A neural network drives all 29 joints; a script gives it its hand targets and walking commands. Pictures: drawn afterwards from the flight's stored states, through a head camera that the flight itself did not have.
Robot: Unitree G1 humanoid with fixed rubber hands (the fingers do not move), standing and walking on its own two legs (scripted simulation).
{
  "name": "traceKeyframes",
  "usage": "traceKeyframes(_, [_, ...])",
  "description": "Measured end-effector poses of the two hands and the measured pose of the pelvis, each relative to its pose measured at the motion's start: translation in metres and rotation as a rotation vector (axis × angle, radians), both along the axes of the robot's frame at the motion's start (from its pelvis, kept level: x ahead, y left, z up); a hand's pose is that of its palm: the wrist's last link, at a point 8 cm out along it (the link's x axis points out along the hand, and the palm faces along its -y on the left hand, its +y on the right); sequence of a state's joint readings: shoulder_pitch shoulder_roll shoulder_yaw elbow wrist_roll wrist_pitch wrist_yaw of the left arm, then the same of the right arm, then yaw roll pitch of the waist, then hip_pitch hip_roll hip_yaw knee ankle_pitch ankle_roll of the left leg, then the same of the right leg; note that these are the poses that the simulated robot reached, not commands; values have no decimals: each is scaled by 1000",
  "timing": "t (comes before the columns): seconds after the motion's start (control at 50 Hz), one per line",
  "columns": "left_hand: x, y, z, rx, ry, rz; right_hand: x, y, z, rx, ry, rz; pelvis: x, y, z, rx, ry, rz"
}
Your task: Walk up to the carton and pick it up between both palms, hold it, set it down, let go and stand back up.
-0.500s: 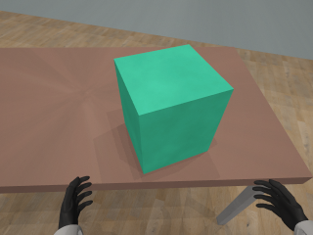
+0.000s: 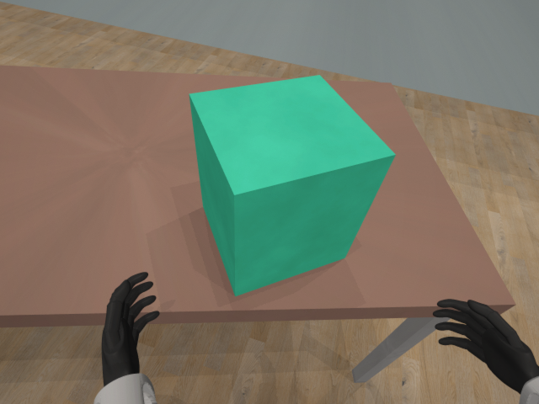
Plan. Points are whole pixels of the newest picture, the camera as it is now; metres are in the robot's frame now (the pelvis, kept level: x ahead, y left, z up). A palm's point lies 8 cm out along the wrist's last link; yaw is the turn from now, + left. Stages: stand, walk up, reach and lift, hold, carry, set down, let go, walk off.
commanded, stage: reach and lift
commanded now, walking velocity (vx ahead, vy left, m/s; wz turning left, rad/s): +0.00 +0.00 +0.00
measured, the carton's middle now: (277, 186) +0.43 +0.01 +0.09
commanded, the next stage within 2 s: none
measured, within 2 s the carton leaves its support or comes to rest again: neither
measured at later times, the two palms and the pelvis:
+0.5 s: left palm (140, 310) +0.20 +0.16 +0.12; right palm (487, 315) +0.23 -0.28 +0.06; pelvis -0.04 -0.02 +0.00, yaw -1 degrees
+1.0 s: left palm (111, 258) +0.25 +0.20 +0.15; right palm (474, 227) +0.33 -0.26 +0.13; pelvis -0.02 -0.02 +0.00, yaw +1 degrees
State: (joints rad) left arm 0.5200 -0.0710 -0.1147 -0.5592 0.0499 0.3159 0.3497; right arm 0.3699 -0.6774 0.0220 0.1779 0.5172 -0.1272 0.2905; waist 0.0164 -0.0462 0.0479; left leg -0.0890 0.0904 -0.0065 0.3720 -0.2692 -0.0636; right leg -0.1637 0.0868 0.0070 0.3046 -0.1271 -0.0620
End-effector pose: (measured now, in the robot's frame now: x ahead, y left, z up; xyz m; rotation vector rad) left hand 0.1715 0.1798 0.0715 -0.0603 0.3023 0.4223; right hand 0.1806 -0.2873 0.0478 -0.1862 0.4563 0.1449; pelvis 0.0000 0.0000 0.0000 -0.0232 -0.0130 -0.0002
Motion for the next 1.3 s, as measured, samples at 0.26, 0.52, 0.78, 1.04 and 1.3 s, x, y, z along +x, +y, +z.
traceKeyframes(0.26, [9,-27,21,17,-26,-87,27,17,13,131,-163,11,-27,-13,-2,30,-20,-10])
traceKeyframes(0.52, [35,-19,52,35,8,-43,57,11,15,101,-111,-47,-37,-16,-2,45,-16,-16])
traceKeyframes(0.78, [65,-6,61,8,13,-40,119,32,73,88,-192,-2,-33,-19,-1,35,-4,-1])
traceKeyframes(1.04, [84,16,79,57,19,-3,153,30,82,106,-173,-39,-15,-14,0,24,-4,16])
traceKeyframes(1.3, [114,7,101,62,-14,-58,187,40,102,114,-208,0,-13,-10,-1,27,44,2])
